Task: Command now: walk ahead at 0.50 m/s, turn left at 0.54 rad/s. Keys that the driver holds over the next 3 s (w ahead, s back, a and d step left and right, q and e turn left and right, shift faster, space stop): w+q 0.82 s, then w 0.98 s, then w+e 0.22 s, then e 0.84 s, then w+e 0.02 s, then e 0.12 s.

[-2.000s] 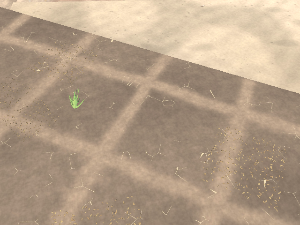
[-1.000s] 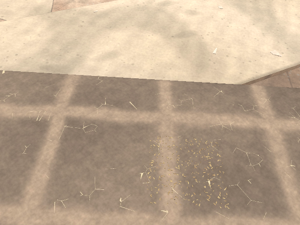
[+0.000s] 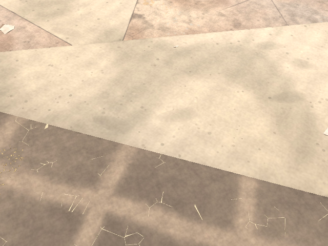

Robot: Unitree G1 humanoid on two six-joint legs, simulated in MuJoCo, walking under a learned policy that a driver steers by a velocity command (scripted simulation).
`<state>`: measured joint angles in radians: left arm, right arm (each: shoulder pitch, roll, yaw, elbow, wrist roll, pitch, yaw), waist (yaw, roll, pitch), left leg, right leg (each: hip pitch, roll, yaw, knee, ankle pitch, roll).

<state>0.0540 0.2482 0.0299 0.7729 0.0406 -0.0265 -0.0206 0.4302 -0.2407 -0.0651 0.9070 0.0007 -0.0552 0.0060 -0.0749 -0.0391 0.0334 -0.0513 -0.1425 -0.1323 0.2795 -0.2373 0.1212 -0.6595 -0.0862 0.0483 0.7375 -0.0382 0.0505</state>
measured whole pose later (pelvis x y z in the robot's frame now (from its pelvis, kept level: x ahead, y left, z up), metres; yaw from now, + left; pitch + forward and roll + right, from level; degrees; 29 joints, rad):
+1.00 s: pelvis +0.50 +0.11 +0.00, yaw +34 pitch +1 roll +0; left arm 0.17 0.27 0.04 0.73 0.04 0.00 -0.03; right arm 0.39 -0.26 -0.05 0.83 0.00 -0.05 0.01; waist -0.03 -0.04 0.04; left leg -0.07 -0.15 -0.06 0.27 -0.21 0.13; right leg -0.66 -0.13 0.01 0.88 -0.12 0.04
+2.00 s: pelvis +0.93 +0.44 +0.00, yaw +32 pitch +0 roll +0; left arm 0.32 0.28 0.05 0.88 0.03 -0.01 -0.02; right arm 0.25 -0.24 -0.04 0.86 -0.02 -0.08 0.00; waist 0.01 -0.05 0.04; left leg -0.21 -0.04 0.13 0.37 -0.17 0.09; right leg -0.45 -0.03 0.02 1.05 -0.32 -0.05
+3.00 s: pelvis +1.07 +0.58 -0.14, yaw -1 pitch +0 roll +0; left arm 0.34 0.28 0.11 0.72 0.04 0.03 0.04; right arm 0.21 -0.17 0.05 0.56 0.01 0.04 -0.01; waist 0.02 -0.02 -0.07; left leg -0.52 -0.04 0.06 1.35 -0.88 0.10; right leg -0.52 0.14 0.23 0.62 -0.45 0.01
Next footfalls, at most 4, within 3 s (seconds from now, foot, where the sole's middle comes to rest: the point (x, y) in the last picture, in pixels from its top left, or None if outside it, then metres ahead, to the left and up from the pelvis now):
0.16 right None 0.27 -0.13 -0.78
0.68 left None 0.47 0.14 -0.78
1.22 right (109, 168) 0.83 0.19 -0.78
1.80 left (37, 149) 0.95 0.53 -0.78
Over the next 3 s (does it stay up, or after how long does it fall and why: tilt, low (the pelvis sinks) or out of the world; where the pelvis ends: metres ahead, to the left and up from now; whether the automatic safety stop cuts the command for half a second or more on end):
stays up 1.07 0.58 -0.14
